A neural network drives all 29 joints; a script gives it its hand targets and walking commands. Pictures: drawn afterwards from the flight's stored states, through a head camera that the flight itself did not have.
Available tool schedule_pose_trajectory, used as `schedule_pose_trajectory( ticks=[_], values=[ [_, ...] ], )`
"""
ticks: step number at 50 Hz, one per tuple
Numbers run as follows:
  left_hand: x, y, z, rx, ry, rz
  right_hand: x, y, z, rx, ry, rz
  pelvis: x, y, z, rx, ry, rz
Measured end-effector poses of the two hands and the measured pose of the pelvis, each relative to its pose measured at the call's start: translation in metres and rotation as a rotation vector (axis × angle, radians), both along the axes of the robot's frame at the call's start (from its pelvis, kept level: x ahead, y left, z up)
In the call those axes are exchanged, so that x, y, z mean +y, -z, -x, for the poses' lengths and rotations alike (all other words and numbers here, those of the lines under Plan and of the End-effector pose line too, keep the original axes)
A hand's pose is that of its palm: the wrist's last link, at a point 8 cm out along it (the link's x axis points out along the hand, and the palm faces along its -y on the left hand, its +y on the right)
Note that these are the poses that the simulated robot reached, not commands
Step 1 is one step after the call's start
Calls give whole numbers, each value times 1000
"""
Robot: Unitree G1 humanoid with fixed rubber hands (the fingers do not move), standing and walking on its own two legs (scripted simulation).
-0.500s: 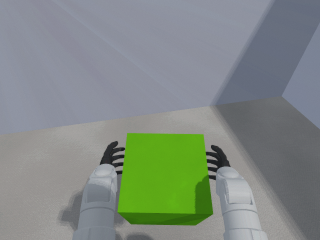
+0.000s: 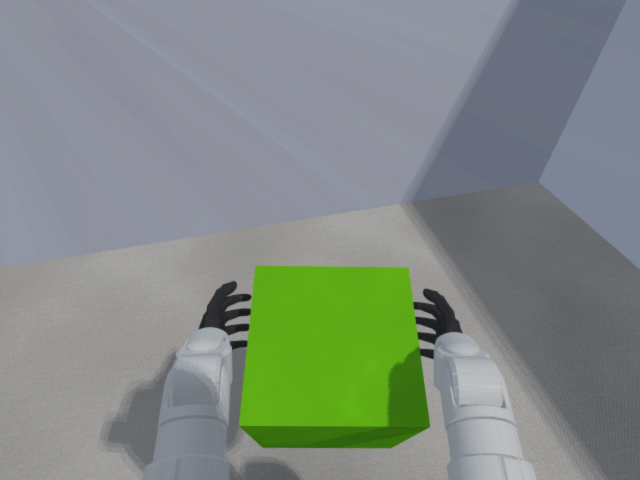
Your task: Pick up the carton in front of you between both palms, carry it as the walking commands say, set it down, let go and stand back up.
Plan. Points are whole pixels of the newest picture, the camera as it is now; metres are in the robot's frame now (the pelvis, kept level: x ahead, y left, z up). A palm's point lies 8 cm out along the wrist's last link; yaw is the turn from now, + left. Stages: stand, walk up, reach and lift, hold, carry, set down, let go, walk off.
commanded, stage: hold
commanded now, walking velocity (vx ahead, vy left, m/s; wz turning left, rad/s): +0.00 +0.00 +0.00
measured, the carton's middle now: (329, 365) +0.31 +0.00 -0.06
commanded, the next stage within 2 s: set down in 0.50 s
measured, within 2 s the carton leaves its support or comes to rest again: neither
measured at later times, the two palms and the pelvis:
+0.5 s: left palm (218, 320) +0.31 +0.15 +0.05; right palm (448, 337) +0.29 -0.15 +0.04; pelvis +0.01 +0.01 +0.00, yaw -3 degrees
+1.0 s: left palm (235, 349) +0.34 +0.15 -0.07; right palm (419, 358) +0.34 -0.14 -0.08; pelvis -0.01 +0.00 -0.03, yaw -2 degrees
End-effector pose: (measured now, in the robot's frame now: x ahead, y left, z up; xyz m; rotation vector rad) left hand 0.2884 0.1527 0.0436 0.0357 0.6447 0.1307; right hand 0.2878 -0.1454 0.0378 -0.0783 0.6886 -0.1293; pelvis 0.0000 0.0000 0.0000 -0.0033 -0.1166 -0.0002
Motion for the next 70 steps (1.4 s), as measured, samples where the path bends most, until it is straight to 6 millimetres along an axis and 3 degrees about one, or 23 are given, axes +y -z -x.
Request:
schedule_pose_trajectory(
  ticks=[7,14,30,37,44,50,56,70],
  values=[
    [-10,-4,-11,-9,43,3,-10,-4,6,-10,55,-11,5,0,1,-21,37,-3],
    [-8,-6,-18,-7,51,5,-7,-6,4,-8,65,-15,11,0,-3,-22,50,-3],
    [-1,-5,-29,-1,38,14,-1,-7,-11,-1,57,-9,14,-2,-14,-8,47,-3],
    [-4,7,-44,20,-7,29,0,8,-27,23,71,-16,11,3,-12,19,51,-6],
    [-2,49,-58,32,-38,3,3,51,-46,42,45,11,7,13,-1,146,47,-11],
    [-1,117,-55,45,-53,-8,4,120,-49,56,24,7,5,30,13,334,43,-8],
    [-3,179,-57,14,-95,17,3,183,-55,26,39,-17,4,62,25,543,52,-13],
    [-3,245,-81,-14,-133,54,2,250,-91,6,27,-45,6,143,45,777,58,-24]
  ],
)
